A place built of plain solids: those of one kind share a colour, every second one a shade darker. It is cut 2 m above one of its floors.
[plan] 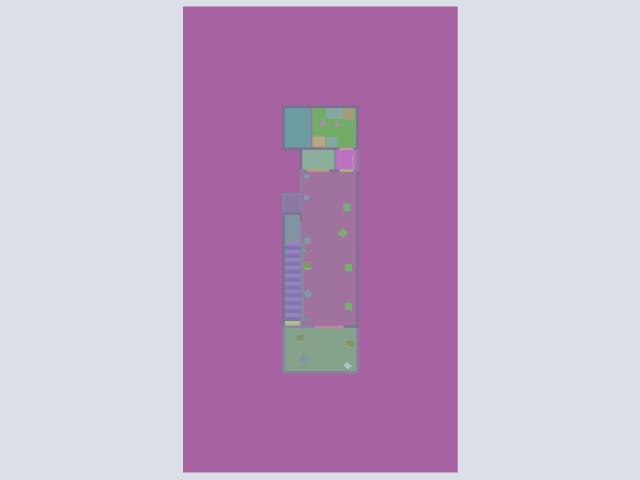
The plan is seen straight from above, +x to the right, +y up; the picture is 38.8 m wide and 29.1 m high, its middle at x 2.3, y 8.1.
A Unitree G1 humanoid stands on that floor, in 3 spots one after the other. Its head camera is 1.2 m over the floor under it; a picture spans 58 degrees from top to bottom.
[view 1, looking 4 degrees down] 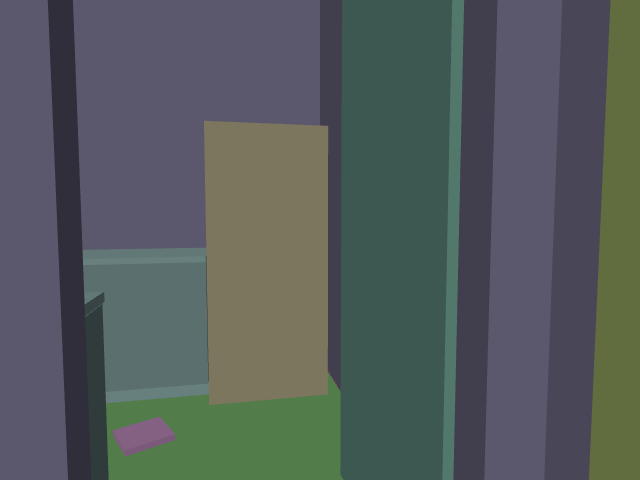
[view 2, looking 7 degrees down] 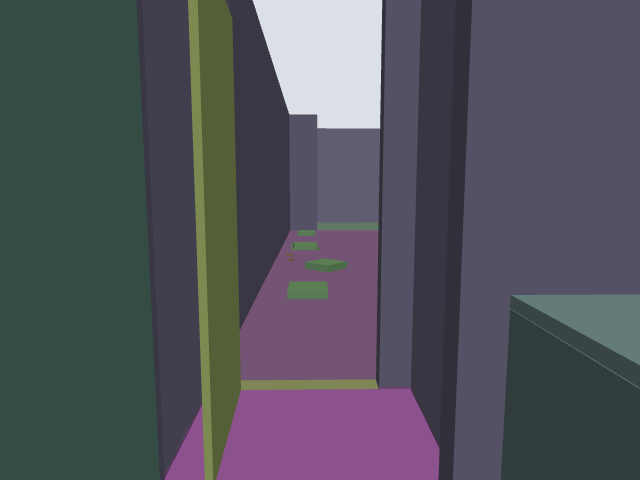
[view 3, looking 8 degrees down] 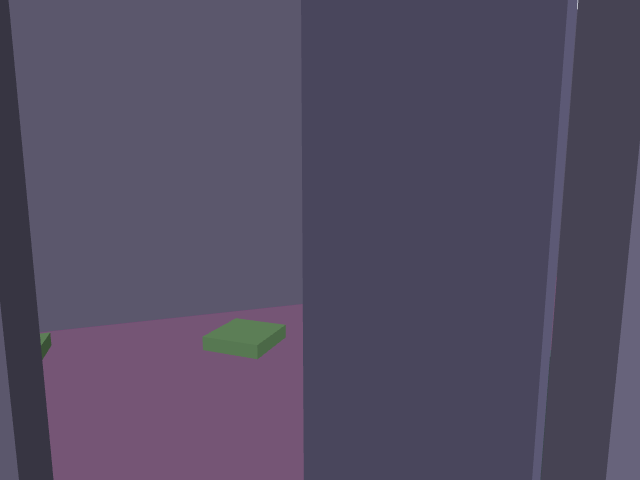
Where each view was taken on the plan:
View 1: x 3.77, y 12.72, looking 78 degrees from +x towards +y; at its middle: fridge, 2.73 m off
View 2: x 3.88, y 14.82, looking -91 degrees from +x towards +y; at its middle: upper_floor_shrine_hall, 9.84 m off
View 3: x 0.63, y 9.11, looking -21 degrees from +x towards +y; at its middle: leaf_shrine_hall_door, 1.43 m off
